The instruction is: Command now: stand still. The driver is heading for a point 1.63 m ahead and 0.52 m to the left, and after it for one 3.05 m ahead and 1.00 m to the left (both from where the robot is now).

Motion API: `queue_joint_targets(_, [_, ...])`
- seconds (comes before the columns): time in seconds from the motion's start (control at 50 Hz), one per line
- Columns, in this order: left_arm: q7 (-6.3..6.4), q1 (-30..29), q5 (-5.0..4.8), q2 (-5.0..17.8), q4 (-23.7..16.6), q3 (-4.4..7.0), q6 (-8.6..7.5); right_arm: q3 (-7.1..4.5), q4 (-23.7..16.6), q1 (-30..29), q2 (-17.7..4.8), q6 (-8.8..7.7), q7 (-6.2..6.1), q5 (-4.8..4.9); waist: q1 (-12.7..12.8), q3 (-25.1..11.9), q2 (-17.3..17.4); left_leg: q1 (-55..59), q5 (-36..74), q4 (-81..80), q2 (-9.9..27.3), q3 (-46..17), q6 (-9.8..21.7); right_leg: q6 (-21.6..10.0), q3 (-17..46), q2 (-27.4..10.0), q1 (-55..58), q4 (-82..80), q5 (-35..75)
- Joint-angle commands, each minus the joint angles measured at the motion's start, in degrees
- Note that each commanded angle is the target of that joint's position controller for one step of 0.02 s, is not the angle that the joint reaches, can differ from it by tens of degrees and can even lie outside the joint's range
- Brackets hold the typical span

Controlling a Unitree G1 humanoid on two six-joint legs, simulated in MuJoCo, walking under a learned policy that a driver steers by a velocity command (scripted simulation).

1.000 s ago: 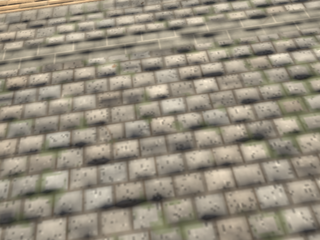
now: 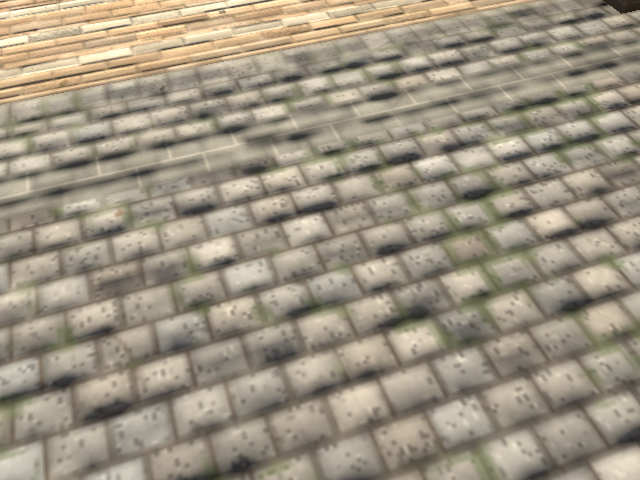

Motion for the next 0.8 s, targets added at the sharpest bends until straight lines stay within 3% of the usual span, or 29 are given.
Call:
queue_joint_targets(0.02, [0.19, 0.01, -0.09, 6.65, -2.3, 1.74, -0.89, -1.28, -1.24, -0.31, -5.81, -0.55, -0.46, 0.11, 0.16, -1.22, -0.79, 2.58, 7.93, -3.09, 0.54, -0.49, 0.42, -1.45, 3.48, -3.3, -3.26, -7.29, 9.56])
queue_joint_targets(0.16, [0.31, 1.02, -0.29, 6.22, 1.21, 1.66, -0.99, -1.35, 2.44, 0.85, -5.67, -0.27, -1.01, 0.28, 0.1, -0.92, -0.64, 2.83, 8.5, -3.51, 0.5, -0.4, 0.48, -1.25, 2.46, -2.56, -2.74, -7.49, 10.79])
queue_joint_targets(0.2, [0.61, 2.71, -0.73, 7.36, 2.76, 2.13, -0.58, -1.32, 3.84, 2.04, -5.08, -0.1, -1.16, 0.69, 0.61, -1.14, -2.31, 1.07, -4.2, -0.74, -2.31, 2.81, 1.02, -2.6, 2.96, -2.01, -2.57, -9.33, -5.95])
queue_joint_targets(0.22, [0.72, 3.33, -1.05, 9.01, 3.01, 2.65, -0.37, -1.35, 3.66, 1.41, -4.89, -0.27, -1.16, 0.98, 1.29, 0.88, -4.58, -2.56, -10.9, 2.52, -3.74, 4.51, 1.55, -4.43, 6.06, -3.69, -3.79, -11.67, -17.69])
queue_joint_targets(0.26, [0.73, 5.87, -1.58, 11.72, 3.55, 3.36, -0.87, -1.12, 1.79, -1.53, -3.83, -1.77, -0.7, 1.47, 2.93, 5.25, -10.88, -11.2, -12.55, 11.71, -3.87, 5.3, 2.83, -9.87, 19.0, -12.39, -4.05, -19.43, -31.47])
queue_joint_targets(0.28, [0.78, 6.22, -1.95, 12.36, 3.94, 3.6, -1.48, -1.08, 1.02, -2.58, -3.75, -2.84, -0.25, 1.87, 3.15, 7.54, -11.98, -13.01, -11.78, 15.12, -1.81, 2.9, 4.17, -12.33, 24.42, -15.96, -5.6, -21.72, -31.24])
queue_joint_targets(0.3, [0.79, 5.28, -1.94, 11.93, 3.92, 3.49, -2.11, -1.24, 0.84, -2.4, -4.04, -3.8, 0.29, 2.33, 2.46, 8.5, -11.95, -15.04, -13.1, 16.25, -0.21, 1.38, 5.55, -13.25, 25.89, -17.48, -4.7, -22.1, -27.76])
queue_joint_targets(0.34, [0.54, 1.3, -2.53, 11.05, 3.11, 3.26, -2.52, -1.19, 1.95, 0.78, -3.71, -5.35, 1.45, 2.7, -0.33, 7.18, -9.99, -9.51, -12.32, 6.78, 0.7, 1.73, 7.93, -11.22, 20.55, -15.72, -4.38, -19.59, -19.44])
queue_joint_targets(0.36, [0.41, -1.84, -2.93, 10.94, 2.49, 3.18, -2.28, -1.52, 4.65, 6.25, -3.64, -5.8, 1.8, 2.47, -3.28, 4.94, -8.2, 1.83, -3.69, -1.25, -1.12, 4.01, 8.1, -9.0, 14.88, -12.14, -8.8, -16.81, -14.74])
queue_joint_targets(0.38, [0.34, -2.89, -2.52, 9.58, 2.09, 2.84, -2.27, -2.11, 7.5, 11.43, -4.28, -5.78, 1.99, 1.68, -4.9, 2.58, -5.38, 10.84, 1.67, -3.0, -2.5, 3.54, 6.89, -6.88, 9.69, -8.13, -12.54, -10.72, -9.28])
queue_joint_targets(0.4, [0.11, -3.96, -1.73, 5.67, 1.25, 1.69, -2.61, -2.89, 9.13, 18.22, -7.0, -5.77, 1.88, 1.14, -6.85, -0.49, 4.75, 18.48, -4.07, -9.23, 6.07, -9.45, 8.56, -3.27, 1.68, -2.57, -18.42, 5.76, -4.47])
queue_joint_targets(0.42, [0.58, -4.37, -2.23, 4.79, -1.53, 1.69, -3.53, -4.24, 9.36, 22.91, -14.26, -6.1, 2.57, 1.03, -7.13, -1.15, 19.19, 22.91, -13.22, -19.23, 18.38, -35.07, 16.87, -0.74, -2.38, 3.43, -29.75, 21.22, -12.11])
queue_joint_targets(0.44, [0.57, -3.43, -3.48, 7.8, -0.96, 2.42, -4.37, -2.89, 8.15, 18.7, -10.71, -6.7, 2.69, 0.37, -4.85, 1.6, 12.6, 19.74, -17.86, -20.93, 21.32, -40.02, 19.54, -1.46, 2.96, 0.29, -34.01, 31.49, -14.45])
queue_joint_targets(0.46, [0.0, -2.18, -4.01, 8.2, -0.08, 2.52, -5.09, -2.05, 6.59, 14.46, -7.63, -7.02, 2.46, 0.73, -2.93, 5.04, 8.38, 18.34, -17.83, -20.66, 19.44, -33.96, 18.02, -2.73, 4.14, -2.59, -36.92, 34.57, -8.35])
queue_joint_targets(0.5, [-0.48, -2.82, -2.85, 8.43, 1.01, 2.91, -5.79, -1.47, 5.11, 10.96, -6.7, -6.93, 2.56, 0.99, -1.71, 5.35, 5.01, 18.13, -8.35, -21.36, 15.25, -23.3, 14.16, -3.59, 1.83, -6.06, -37.73, 32.38, 1.48])
queue_joint_targets(0.54, [-1.33, -4.24, -1.96, 7.68, 1.13, 3.12, -5.7, -0.44, 5.73, 13.18, -3.95, -6.27, 2.41, 0.58, -2.0, 3.34, 5.95, 17.78, 5.53, -21.5, 11.42, -14.41, 12.13, -2.76, -0.53, -7.06, -34.2, 28.68, 6.99])
queue_joint_targets(0.6, [-1.92, -8.34, -1.83, 5.12, -0.1, 2.44, -5.07, -0.33, 6.24, 15.87, -5.32, -5.4, 1.47, 0.4, -2.67, 3.05, 4.99, 17.03, 18.51, -21.74, 9.84, -8.17, 12.76, -0.35, -3.41, -6.49, -33.95, 22.0, 11.23])
queue_joint_targets(0.66, [-2.31, -15.4, -2.1, 3.59, -2.44, 1.47, -5.15, -0.35, 5.75, 16.06, -6.89, -4.93, 0.62, 0.3, -3.91, 4.8, 4.86, 11.9, 18.15, -23.85, 8.41, -4.36, 12.38, 0.75, -5.19, -4.96, -28.98, 9.87, 18.09])
queue_joint_targets(0.74, [-3.3, -20.89, -2.62, 4.59, -4.3, 1.2, -5.41, -0.65, 6.67, 18.6, -7.55, -4.87, 0.33, 1.14, -4.24, 7.3, 5.46, 12.36, 17.36, -24.86, 10.6, -3.21, 12.86, -0.41, -5.25, -3.72, -25.25, 1.79, 21.8])
queue_joint_targets(0.8, [-4.0, -20.67, -2.52, 6.63, -4.77, 1.72, -5.87, -1.36, 6.57, 17.65, -8.49, -4.41, 0.26, 1.41, -1.57, 5.69, 5.58, 18.11, 28.42, -20.27, 12.88, -2.26, 11.62, -3.13, -4.77, -2.9, -22.51, -1.18, 18.46])
Velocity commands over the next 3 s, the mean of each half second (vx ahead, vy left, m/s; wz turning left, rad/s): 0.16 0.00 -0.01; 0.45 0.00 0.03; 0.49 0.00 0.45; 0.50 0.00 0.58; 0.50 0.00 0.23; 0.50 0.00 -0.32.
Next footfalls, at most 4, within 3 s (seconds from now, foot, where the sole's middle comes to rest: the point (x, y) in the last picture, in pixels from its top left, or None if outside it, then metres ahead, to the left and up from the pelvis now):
0.88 right None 0.44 -0.10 -0.77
1.42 left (256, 396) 0.71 0.17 -0.77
1.92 right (290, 276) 1.06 0.10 -0.77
2.42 left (152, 264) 1.11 0.47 -0.77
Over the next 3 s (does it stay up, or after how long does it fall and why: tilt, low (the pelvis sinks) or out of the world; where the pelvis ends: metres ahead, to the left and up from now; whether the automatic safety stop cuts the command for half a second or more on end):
stays up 1.32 0.45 -0.02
